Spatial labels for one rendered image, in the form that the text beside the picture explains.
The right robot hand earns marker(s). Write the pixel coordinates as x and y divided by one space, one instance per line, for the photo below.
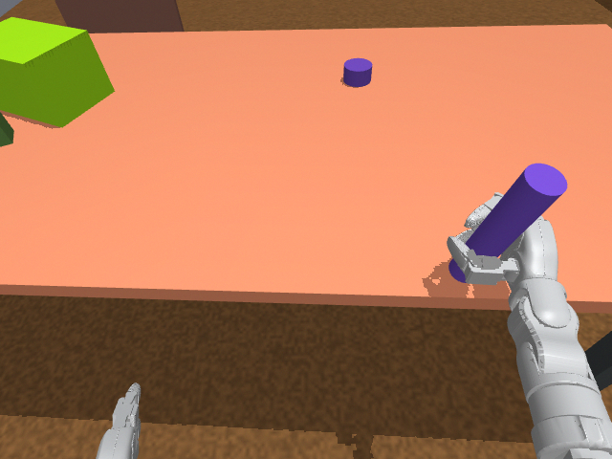
532 255

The left robot hand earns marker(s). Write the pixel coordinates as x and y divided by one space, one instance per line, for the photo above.
121 441

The right robot arm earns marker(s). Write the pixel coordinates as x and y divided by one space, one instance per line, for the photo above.
569 416

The table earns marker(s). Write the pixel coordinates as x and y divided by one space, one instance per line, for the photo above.
238 166

